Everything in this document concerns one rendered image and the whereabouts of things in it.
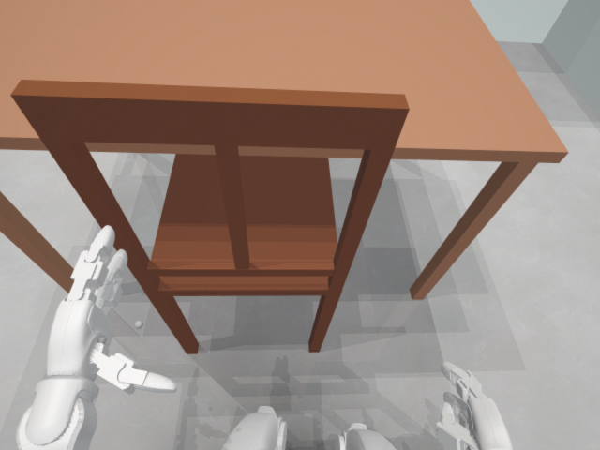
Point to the chair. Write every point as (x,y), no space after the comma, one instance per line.
(230,225)

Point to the table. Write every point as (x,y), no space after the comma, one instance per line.
(466,100)

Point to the robot left shin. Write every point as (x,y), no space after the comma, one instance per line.
(266,409)

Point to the right robot hand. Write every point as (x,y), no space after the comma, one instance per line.
(481,426)

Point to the left robot hand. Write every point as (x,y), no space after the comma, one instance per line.
(84,315)

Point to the robot left thigh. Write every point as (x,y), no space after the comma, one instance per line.
(257,431)

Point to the left robot forearm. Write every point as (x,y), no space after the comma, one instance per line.
(62,417)

